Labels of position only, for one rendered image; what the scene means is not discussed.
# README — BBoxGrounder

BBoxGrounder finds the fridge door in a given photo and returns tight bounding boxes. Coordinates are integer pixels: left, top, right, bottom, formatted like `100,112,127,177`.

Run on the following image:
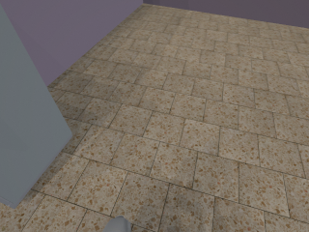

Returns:
0,4,72,204

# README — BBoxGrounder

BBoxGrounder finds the left robot thigh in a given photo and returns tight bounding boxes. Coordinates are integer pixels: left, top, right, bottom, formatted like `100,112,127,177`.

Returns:
102,217,131,232

